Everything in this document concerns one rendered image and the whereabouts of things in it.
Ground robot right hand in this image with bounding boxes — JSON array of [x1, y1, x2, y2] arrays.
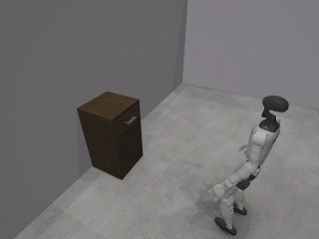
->
[[239, 142, 248, 155]]

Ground right robot thigh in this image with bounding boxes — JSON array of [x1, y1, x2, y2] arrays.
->
[[232, 158, 247, 190]]

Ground robot left hand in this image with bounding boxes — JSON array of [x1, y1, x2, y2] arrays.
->
[[206, 183, 227, 202]]

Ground robot left foot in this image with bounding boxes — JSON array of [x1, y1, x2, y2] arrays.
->
[[214, 217, 237, 236]]

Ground robot left upper arm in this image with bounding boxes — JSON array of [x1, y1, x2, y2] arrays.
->
[[245, 130, 268, 174]]

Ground left robot forearm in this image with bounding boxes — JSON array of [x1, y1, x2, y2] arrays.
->
[[221, 163, 253, 191]]

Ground drawer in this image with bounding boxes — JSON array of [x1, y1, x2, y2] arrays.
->
[[114, 105, 140, 136]]

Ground cabinet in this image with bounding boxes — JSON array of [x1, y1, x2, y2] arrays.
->
[[77, 91, 144, 180]]

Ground handle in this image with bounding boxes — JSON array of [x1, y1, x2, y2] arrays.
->
[[125, 117, 137, 125]]

